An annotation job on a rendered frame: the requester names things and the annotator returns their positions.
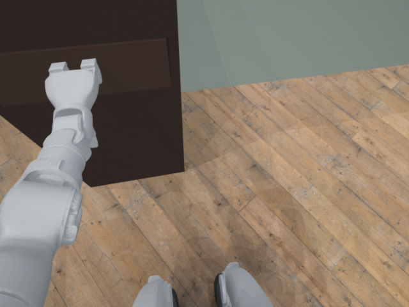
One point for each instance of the left robot forearm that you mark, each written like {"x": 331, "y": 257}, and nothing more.
{"x": 65, "y": 151}

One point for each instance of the left robot upper arm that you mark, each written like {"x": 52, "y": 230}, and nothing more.
{"x": 37, "y": 220}

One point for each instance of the robot right shin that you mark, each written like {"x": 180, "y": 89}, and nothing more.
{"x": 230, "y": 266}

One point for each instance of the drawer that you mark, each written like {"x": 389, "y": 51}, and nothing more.
{"x": 124, "y": 66}

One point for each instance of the robot left hand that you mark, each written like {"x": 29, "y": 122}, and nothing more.
{"x": 64, "y": 86}

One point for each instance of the robot left shin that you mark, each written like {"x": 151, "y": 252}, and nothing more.
{"x": 155, "y": 278}

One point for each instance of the cabinet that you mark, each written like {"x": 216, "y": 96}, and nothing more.
{"x": 140, "y": 132}

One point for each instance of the robot shin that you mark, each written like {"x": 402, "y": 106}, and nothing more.
{"x": 230, "y": 266}
{"x": 155, "y": 278}

